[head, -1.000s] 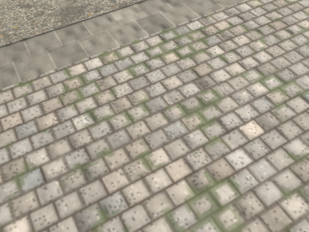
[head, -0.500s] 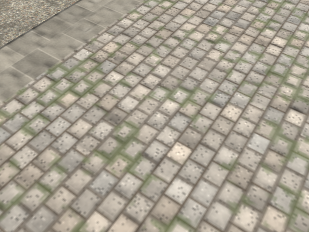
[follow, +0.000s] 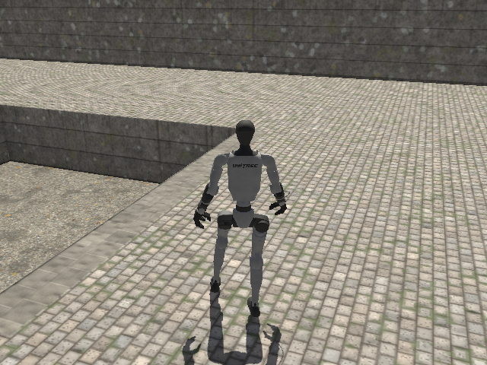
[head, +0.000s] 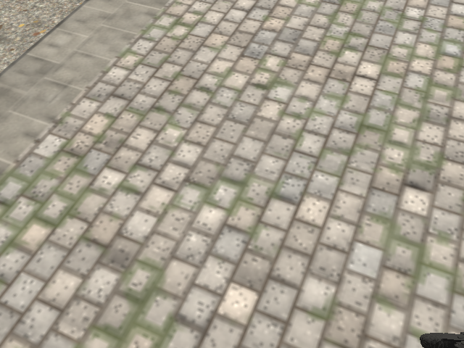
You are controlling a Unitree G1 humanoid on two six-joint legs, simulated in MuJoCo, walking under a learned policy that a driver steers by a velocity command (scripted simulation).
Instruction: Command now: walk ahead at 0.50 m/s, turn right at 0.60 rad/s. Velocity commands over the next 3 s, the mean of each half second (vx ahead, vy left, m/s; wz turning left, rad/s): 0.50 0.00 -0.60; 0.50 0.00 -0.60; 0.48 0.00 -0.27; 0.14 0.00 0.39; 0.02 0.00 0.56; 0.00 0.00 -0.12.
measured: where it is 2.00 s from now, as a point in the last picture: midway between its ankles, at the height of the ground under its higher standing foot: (378, 222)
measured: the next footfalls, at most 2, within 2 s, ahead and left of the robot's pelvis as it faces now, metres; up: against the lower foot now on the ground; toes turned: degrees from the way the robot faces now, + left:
left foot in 0.16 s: +0.28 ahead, +0.15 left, +0.00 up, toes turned -10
right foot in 0.70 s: +0.48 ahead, -0.18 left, +0.00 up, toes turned -27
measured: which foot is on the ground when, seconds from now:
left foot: up 0.00-0.14, down 0.16-0.68, up 0.70-1.00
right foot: down 0.00-0.16, up 0.18-0.68, down 0.70-1.00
